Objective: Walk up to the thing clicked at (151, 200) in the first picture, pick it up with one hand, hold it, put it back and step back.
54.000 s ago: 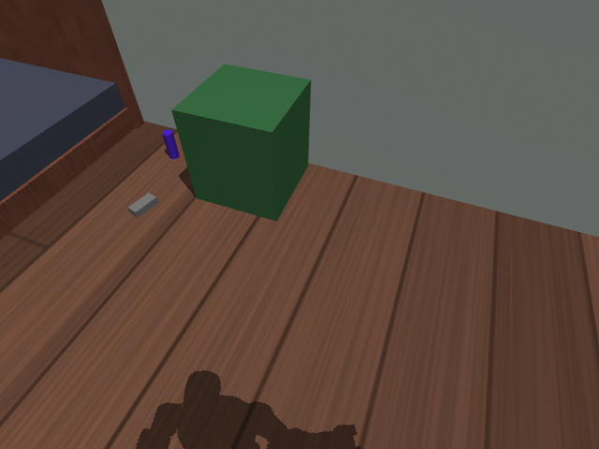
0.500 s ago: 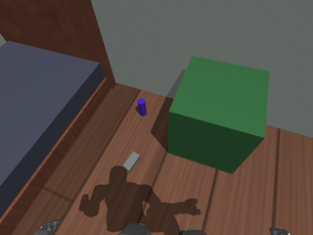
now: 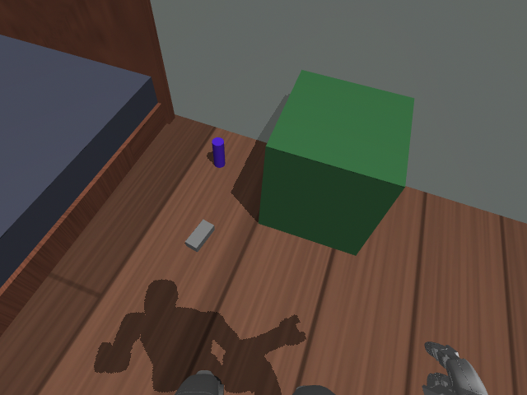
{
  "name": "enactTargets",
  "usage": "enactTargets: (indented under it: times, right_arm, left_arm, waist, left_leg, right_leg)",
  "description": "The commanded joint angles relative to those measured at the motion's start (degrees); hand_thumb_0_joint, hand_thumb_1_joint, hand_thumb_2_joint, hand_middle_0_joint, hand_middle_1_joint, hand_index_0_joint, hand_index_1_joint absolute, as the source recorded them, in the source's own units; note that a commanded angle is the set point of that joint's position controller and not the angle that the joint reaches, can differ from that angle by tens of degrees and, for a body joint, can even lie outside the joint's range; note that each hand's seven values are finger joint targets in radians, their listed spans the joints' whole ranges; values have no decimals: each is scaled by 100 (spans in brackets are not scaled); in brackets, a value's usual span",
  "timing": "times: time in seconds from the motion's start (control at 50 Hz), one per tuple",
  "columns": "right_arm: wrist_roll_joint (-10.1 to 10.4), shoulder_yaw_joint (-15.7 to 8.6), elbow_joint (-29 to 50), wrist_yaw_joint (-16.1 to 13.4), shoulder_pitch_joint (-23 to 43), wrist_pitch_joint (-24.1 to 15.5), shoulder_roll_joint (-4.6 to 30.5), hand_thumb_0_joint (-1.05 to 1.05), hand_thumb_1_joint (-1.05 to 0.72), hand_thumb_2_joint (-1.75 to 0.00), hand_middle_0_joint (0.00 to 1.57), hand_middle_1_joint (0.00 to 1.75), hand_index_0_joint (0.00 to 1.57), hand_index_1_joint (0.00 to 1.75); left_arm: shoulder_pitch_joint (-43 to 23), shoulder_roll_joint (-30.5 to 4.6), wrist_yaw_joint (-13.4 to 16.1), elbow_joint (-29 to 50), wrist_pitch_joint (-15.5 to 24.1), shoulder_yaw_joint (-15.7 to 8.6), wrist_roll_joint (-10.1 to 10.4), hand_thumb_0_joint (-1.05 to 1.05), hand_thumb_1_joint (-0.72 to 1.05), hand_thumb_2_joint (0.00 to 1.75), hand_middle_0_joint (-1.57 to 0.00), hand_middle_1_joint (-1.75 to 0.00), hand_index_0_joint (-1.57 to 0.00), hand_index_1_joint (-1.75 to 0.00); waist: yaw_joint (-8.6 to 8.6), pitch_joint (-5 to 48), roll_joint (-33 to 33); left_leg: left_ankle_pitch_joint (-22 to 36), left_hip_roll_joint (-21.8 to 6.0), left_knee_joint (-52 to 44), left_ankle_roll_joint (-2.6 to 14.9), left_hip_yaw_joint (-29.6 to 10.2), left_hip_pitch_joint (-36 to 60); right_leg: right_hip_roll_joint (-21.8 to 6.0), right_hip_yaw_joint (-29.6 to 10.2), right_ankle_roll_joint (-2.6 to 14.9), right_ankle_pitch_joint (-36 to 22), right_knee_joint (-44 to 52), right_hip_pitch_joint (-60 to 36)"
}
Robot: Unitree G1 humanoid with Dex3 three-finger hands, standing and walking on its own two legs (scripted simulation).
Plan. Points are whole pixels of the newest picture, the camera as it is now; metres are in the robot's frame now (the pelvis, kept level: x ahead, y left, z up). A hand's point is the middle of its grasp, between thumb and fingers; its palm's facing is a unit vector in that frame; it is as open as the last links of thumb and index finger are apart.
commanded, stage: step back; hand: left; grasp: from above
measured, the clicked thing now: (200, 235) +0.74 +0.23 -0.74
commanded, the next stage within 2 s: stand in 1.98 s
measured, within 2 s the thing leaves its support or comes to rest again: neither
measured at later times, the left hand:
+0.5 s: hand out of the picture -0.04 +0.25 -0.14, palm faces +0.09 -0.91 -0.40, open 7.4 cm
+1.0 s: hand out of the picture -0.29 +0.20 -0.13, palm faces +0.05 -0.89 -0.45, open 7.4 cm
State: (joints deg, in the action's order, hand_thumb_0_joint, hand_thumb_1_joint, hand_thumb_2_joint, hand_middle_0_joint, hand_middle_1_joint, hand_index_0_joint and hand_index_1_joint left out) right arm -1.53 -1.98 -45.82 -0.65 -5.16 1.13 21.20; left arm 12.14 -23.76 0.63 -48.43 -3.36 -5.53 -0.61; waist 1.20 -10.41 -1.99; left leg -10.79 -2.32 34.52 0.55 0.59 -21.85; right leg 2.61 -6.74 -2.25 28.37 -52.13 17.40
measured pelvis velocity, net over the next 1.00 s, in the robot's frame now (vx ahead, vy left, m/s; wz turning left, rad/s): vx -0.32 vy -0.08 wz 0.03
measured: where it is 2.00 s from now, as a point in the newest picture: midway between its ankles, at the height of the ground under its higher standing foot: outside the picture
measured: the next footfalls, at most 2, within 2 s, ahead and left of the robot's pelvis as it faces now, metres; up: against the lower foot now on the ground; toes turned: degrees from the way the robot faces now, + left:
right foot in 0.06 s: -0.02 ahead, -0.14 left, +0.00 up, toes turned +3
left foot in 0.44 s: -0.15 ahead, +0.09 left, +0.00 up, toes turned +3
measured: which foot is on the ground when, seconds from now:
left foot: down 0.00-0.10, up 0.12-0.42, down 0.44-0.84, up 0.86-1.00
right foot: up 0.00-0.04, down 0.06-0.48, up 0.50-0.78, down 0.80-1.00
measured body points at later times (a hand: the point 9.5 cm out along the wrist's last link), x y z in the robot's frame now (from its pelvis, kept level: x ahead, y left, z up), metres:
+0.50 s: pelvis -0.17 -0.03 -0.01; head -0.11 -0.02 +0.43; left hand -0.05 +0.29 -0.11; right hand -0.09 -0.33 -0.13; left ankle -0.19 +0.08 -0.73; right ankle -0.06 -0.14 -0.72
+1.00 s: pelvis -0.32 -0.08 +0.01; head -0.30 -0.11 +0.45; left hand -0.29 +0.25 -0.10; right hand -0.20 -0.39 -0.13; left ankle -0.31 +0.09 -0.67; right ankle -0.31 -0.20 -0.72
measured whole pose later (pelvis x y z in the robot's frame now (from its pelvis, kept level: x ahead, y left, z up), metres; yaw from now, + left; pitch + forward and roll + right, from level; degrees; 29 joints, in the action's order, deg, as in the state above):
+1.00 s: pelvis -0.32 -0.08 +0.01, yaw +2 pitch -2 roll +2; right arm -0.5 -3.0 -51.6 -0.1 -9.6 3.4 23.8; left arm 15.3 -20.1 0.6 -54.2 -0.6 -3.7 -2.4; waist 2.1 -4.2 2.6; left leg -24.9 3.6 56.7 -0.2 -8.0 -25.0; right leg -1.1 -2.3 0.5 19.4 -35.5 14.3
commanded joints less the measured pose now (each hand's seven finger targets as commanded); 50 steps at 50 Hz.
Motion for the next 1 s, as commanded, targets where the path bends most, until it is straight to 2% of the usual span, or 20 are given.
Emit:
enactTargets:
  times: [0.0, 0.04, 0.08, 0.1, 0.18, 0.3, 0.36, 0.42, 0.44, 0.46, 0.48, 0.5, 0.56, 0.66, 0.76, 0.8, 0.82, 0.84, 0.9, 0.98]
  right_arm:
    - [-8, -553, 388, -77, -4, 42, 1687, 0, -90, -90, 20, 30, 20, 30]
    - [90, -488, 425, -55, 130, 109, 1523, 0, -90, -90, 20, 30, 20, 30]
    - [160, -416, 601, -125, 301, 94, 1083, 0, -90, -90, 20, 30, 20, 30]
    - [127, -512, 483, -185, 186, 120, 1325, 0, -90, -90, 20, 30, 20, 30]
    - [169, -400, 21, -139, -640, 53, 1154, 0, -90, -90, 20, 30, 20, 30]
    - [73, -280, 147, -186, -476, -81, 977, 0, -90, -90, 20, 30, 20, 30]
    - [49, -321, 49, -164, -844, -105, 1009, 0, -90, -90, 20, 30, 20, 30]
    - [-8, -436, -184, -144, -1354, -115, 1113, 0, -90, -90, 20, 30, 20, 30]
    - [-82, -524, -150, -145, -1268, -103, 1444, 0, -90, -90, 20, 30, 20, 30]
    - [-87, -593, -28, -110, -939, -67, 1956, 0, -90, -90, 20, 30, 20, 30]
    - [-78, -647, 115, -86, -644, -64, 2352, 0, -90, -90, 20, 30, 20, 30]
    - [-112, -620, 139, -125, -371, -110, 2137, 0, -90, -90, 20, 30, 20, 30]
    - [-143, -403, 244, -152, 92, -115, 1440, 0, -90, -90, 20, 30, 20, 30]
    - [-59, -419, 214, -115, -197, -35, 1329, 0, -90, -90, 20, 30, 20, 30]
    - [2, -477, 82, -25, -295, 147, 1595, 0, -90, -90, 20, 30, 20, 30]
    - [69, -337, 202, 10, -114, 166, 1147, 0, -90, -90, 20, 30, 20, 30]
    - [87, -298, 372, -28, 176, 137, 968, 0, -90, -90, 20, 30, 20, 30]
    - [57, -444, 301, -76, 253, 163, 1293, 0, -90, -90, 20, 30, 20, 30]
    - [112, -427, -138, -3, -186, 118, 1263, 0, -90, -90, 20, 30, 20, 30]
    - [32, -316, -122, 46, -106, -24, 1097, 0, -90, -90, 20, 30, 20, 30]
  left_arm:
    - [737, -807, -15, 151, 186, -251, -43, 0, 90, 90, -20, -30, -20, -30]
    - [1009, -914, -23, -15, 225, -290, -118, 0, 90, 90, -20, -30, -20, -30]
    - [399, -1905, -50, 345, 207, -523, -199, 0, 90, 90, -20, -30, -20, -30]
    - [-129, -2103, -8, 592, 223, -541, -229, 0, 90, 90, -20, -30, -20, -30]
    - [-977, -1114, 47, 775, 254, -348, -199, 0, 90, 90, -20, -30, -20, -30]
    - [68, -926, 159, 745, 192, -315, -201, 0, 90, 90, -20, -30, -20, -30]
    - [-94, -1054, 168, 850, 129, -305, -148, 0, 90, 90, -20, -30, -20, -30]
    - [-490, -1010, 108, 1005, 20, -214, -57, 0, 90, 90, -20, -30, -20, -30]
    - [-426, -830, 78, 1027, 3, -159, -33, 0, 90, 90, -20, -30, -20, -30]
    - [-472, -684, 81, 1053, 10, -121, 16, 0, 90, 90, -20, -30, -20, -30]
    - [-822, -973, 154, 1060, 9, -258, -27, 0, 90, 90, -20, -30, -20, -30]
    - [-857, -1148, 147, 934, -2, -303, -77, 0, 90, 90, -20, -30, -20, -30]
    - [-219, -906, 73, 614, -31, -276, 29, 0, 90, 90, -20, -30, -20, -30]
    - [-114, -763, 56, 555, 151, -162, -40, 0, 90, 90, -20, -30, -20, -30]
    - [383, -735, 68, -16, 393, -128, -80, 0, 90, 90, -20, -30, -20, -30]
    - [510, -1203, 82, -208, 445, -273, -211, 0, 90, 90, -20, -30, -20, -30]
    - [261, -1798, 74, -18, 421, -412, -215, 0, 90, 90, -20, -30, -20, -30]
    - [-211, -2160, 105, 190, 416, -434, -260, 0, 90, 90, -20, -30, -20, -30]
    - [-853, -1280, 123, 236, 499, -209, -203, 0, 90, 90, -20, -30, -20, -30]
    - [-42, -1341, 69, 26, 558, -264, -256, 0, 90, 90, -20, -30, -20, -30]
  waist:
    - [-42, 1586, 1505]
    - [125, 1553, 1086]
    - [252, 864, -1286]
    - [225, 482, -1498]
    - [-384, 613, -660]
    - [295, 1289, -932]
    - [181, 1593, -1148]
    - [-136, 1723, -568]
    - [-78, 1677, 195]
    - [-41, 1378, 1294]
    - [-373, 1180, 1694]
    - [-272, 855, 1282]
    - [207, 799, 721]
    - [-81, 1087, 1262]
    - [-118, 1755, 1353]
    - [-25, 1469, 301]
    - [185, 1134, -902]
    - [318, 678, -1235]
    - [-255, 251, -301]
    - [195, 645, -751]
  left_leg:
    - [881, -1135, -644, 1053, -1278, 1083]
    - [163, -700, -150, 626, -979, 348]
    - [-2198, 862, 1982, -43, -530, -922]
    - [-2419, 580, 3027, -131, -975, -510]
    - [-1456, 1026, 3546, -81, -1002, -541]
    - [-2024, 659, 1839, -268, -587, -1058]
    - [-1760, 374, 494, -138, -271, -186]
    - [232, 330, -1162, 72, -174, 943]
    - [698, -459, -1172, 368, -1298, 1368]
    - [998, -1525, -1499, 996, -2639, 1337]
    - [1025, -2281, -1740, 1845, -3386, 176]
    - [883, -2261, -1753, 1853, -3287, -432]
    - [1615, -1111, -1212, 1149, -1338, 238]
    - [1750, -1166, -743, 1358, -1187, 1523]
    - [898, -782, -3, 950, -758, 1446]
    - [-483, -167, 838, 409, -499, -403]
    - [-1997, 578, 1509, 75, -565, -1004]
    - [-2253, 309, 2466, -110, -1102, -279]
    - [-1459, 605, 2828, -44, -1092, -344]
    - [-1561, 459, 1496, -174, -594, -550]
  right_leg:
    - [-204, 547, 201, -698, 1986, -491]
    - [-250, 393, 425, -1391, 2860, -1056]
    - [-2180, -2269, 1496, -662, 3629, 164]
    - [-2761, -2923, 1978, -581, 3942, 1267]
    - [-1309, -332, 1144, -2450, 2991, 431]
    - [-1602, -515, 1446, -4125, 2299, -1932]
    - [-1736, -597, 1362, -4333, 1990, -1760]
    - [-1406, -261, 901, -3344, 1418, -906]
    - [-989, -85, 632, -2234, 1002, 88]
    - [-28, 540, 399, -317, 162, 1047]
    - [70, 29, 275, 1004, -1125, 697]
    - [24, -412, 300, 889, -1832, 473]
    - [350, -507, 365, -34, -2271, 913]
    - [-57, 38, 32, 217, -340, 892]
    - [-20, 957, 207, -1142, 3144, -649]
    - [-726, -553, 587, -972, 3103, -1390]
    - [-2011, -2143, 1255, -33, 3531, -418]
    - [-2815, -3052, 1913, 363, 3930, 1137]
    - [-1673, -866, 1317, -1141, 3206, 721]
    - [-1282, -659, 1095, -323, 3058, -458]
